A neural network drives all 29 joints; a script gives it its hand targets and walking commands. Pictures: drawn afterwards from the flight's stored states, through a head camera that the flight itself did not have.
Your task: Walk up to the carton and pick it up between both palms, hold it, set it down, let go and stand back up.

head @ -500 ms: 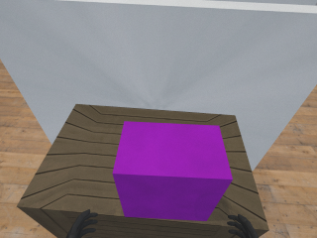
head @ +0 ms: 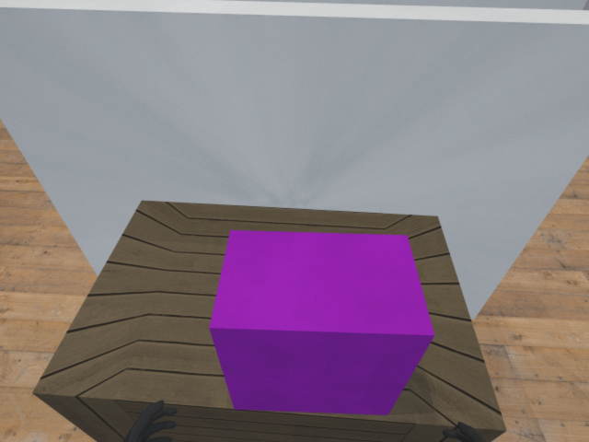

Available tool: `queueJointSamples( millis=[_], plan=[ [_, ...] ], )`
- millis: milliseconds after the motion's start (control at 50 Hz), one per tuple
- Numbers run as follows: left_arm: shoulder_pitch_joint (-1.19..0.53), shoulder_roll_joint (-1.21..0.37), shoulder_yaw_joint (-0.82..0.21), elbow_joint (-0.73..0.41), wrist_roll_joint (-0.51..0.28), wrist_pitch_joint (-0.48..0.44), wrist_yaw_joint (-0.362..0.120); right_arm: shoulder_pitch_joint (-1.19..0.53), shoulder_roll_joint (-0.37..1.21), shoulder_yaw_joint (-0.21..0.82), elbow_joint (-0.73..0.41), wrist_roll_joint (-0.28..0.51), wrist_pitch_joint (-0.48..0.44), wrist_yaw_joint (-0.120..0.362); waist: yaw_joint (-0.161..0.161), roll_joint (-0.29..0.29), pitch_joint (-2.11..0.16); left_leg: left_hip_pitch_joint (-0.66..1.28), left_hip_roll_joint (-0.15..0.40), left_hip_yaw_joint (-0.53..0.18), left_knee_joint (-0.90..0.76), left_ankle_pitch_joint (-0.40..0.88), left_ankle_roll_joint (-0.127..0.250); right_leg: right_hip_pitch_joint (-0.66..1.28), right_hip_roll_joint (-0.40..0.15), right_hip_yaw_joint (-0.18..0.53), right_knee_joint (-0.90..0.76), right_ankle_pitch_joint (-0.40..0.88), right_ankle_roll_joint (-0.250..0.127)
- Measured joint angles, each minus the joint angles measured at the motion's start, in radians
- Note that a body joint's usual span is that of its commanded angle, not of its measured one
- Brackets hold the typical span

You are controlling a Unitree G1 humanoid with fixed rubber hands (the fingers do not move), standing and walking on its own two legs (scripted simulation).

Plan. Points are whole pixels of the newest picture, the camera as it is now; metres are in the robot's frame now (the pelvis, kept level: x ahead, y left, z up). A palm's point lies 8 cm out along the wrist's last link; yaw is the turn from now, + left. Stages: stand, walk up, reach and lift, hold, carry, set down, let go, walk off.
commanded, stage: stand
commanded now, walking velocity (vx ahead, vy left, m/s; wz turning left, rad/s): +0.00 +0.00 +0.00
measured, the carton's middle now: (314, 328) +0.34 -0.02 -0.08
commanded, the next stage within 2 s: none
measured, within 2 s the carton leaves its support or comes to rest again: neither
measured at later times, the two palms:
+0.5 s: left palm out of the picture -0.02 +0.26 -0.12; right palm out of the picture -0.01 -0.24 -0.13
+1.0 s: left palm out of the picture -0.09 +0.26 -0.14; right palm out of the picture -0.07 -0.24 -0.14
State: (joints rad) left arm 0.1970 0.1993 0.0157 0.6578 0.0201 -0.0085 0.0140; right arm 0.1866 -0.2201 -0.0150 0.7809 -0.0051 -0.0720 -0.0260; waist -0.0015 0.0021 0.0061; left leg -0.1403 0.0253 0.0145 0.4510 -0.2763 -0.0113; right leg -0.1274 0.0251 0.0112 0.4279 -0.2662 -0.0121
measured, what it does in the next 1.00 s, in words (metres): shifts its weight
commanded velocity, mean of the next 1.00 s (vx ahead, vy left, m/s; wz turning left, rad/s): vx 0.00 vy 0.00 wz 0.00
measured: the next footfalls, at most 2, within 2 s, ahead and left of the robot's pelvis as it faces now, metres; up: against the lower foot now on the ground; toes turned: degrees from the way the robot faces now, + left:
none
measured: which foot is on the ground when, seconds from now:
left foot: down 0.00-1.00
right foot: down 0.00-1.00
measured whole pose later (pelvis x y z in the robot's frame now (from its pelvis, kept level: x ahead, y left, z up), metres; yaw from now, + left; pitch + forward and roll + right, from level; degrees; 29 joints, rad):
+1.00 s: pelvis -0.08 +0.01 -0.01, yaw +1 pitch -3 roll +0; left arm 0.40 0.21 0.01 0.96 0.01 -0.01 0.02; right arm 0.38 -0.22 -0.02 0.94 -0.01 0.00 -0.02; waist 0.00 0.00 0.02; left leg -0.27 -0.02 0.00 0.51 -0.21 0.01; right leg -0.27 0.00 0.04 0.52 -0.21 0.01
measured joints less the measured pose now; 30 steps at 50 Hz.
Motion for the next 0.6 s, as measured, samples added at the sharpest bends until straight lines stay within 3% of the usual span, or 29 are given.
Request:
queueJointSamples(
  millis=[220,600],
  plan=[
    [0.093,0.049,-0.007,0.132,-0.006,-0.019,0.002,0.102,-0.040,0.000,0.046,-0.005,0.046,0.007,-0.002,0.003,0.012,-0.016,-0.009,-0.016,0.005,0.027,0.004,-0.007,-0.009,-0.017,-0.001,0.024,0.005],
    [0.158,0.034,-0.031,0.250,-0.008,-0.011,0.003,0.161,-0.010,0.023,0.116,-0.004,0.056,0.008,0.004,0.001,0.019,-0.080,-0.030,-0.008,0.017,0.090,0.020,-0.083,-0.029,-0.002,0.036,0.075,0.023]
  ],
)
